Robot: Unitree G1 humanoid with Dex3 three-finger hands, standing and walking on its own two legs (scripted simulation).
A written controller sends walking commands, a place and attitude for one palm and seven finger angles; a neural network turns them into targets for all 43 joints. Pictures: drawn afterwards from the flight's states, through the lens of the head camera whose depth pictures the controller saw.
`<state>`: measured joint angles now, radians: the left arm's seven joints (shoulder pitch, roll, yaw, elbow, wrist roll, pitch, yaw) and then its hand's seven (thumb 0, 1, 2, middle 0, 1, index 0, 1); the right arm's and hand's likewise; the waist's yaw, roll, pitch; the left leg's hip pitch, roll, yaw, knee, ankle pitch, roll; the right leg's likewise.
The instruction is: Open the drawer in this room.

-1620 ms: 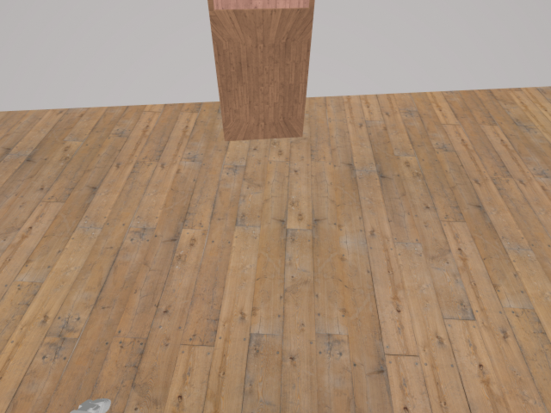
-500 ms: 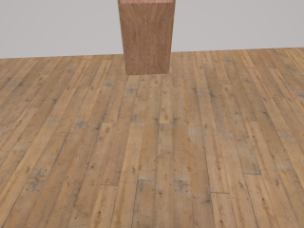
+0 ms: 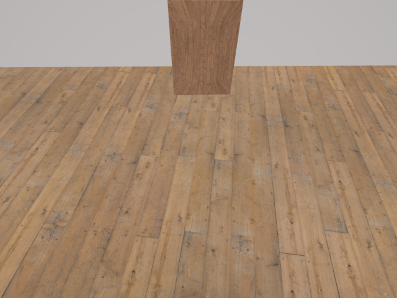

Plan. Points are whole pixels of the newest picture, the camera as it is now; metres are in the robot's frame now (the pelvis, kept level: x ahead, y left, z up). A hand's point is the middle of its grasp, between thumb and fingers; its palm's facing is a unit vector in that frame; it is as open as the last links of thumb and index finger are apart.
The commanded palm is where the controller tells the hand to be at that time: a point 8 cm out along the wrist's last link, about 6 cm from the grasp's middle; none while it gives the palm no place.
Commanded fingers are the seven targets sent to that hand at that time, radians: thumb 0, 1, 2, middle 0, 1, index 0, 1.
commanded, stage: stand and wait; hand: left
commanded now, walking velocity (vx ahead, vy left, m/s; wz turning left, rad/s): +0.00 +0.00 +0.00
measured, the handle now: out of the picture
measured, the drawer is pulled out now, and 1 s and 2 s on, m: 0.00 0.00 0.00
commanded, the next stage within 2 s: turn or walk to find it in 0.20 s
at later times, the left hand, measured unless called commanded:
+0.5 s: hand out of the picture +0.03 +0.21 -0.18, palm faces +0.07 -0.97 -0.24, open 7.3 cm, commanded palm none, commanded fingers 0.00 0.90 0.90 -0.20 -0.30 -0.20 -0.30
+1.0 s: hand out of the picture -0.02 +0.17 -0.15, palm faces +0.28 -0.92 -0.28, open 7.3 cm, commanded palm none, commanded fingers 0.00 0.90 0.90 -0.20 -0.30 -0.20 -0.30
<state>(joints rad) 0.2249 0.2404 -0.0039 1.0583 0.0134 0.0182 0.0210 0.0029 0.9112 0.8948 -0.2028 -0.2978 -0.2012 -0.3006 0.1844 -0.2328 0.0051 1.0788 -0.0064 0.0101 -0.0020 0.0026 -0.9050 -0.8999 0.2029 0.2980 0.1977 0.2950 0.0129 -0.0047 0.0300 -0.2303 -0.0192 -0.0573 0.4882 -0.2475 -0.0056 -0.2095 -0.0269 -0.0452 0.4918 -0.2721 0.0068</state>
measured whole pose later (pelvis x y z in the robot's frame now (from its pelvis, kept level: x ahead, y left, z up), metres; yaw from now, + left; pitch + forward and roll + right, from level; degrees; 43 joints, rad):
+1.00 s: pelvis -0.03 -0.04 +0.00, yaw +16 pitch -1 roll +2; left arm 0.25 0.18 0.02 0.94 0.02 0.01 0.03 0.00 0.91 0.89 -0.20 -0.30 -0.20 -0.30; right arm 0.24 -0.26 -0.08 0.99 -0.02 0.06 0.00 0.00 -0.91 -0.90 0.20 0.30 0.20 0.29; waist -0.02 0.03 0.03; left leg -0.46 -0.01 -0.03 1.02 -0.37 -0.04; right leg -0.16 -0.02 -0.06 0.48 -0.31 -0.04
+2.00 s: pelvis +0.04 +0.01 +0.00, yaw +11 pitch +0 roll +0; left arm 0.48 0.11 0.03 1.15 0.03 -0.06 0.02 0.00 0.91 0.90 -0.20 -0.30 -0.20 -0.30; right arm 0.27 -0.18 -0.05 1.10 -0.02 0.00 0.01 0.01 -0.91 -0.90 0.20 0.30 0.19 0.29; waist 0.02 0.01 0.02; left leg -0.52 0.10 0.09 0.96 -0.30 -0.02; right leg -0.03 0.01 -0.06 0.35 -0.32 -0.02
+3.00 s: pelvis +0.23 +0.09 -0.01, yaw +12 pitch +1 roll -1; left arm 0.36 0.13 0.04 1.09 0.02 0.00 -0.01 0.00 0.92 0.89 -0.20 -0.30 -0.20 -0.30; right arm 0.34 -0.18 -0.03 1.10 -0.02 -0.02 -0.01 0.00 -0.91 -0.90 0.20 0.30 0.20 0.29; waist -0.01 0.00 0.00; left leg -0.24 0.04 0.14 0.59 -0.37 0.03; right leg -0.16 0.04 0.03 0.53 -0.38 -0.03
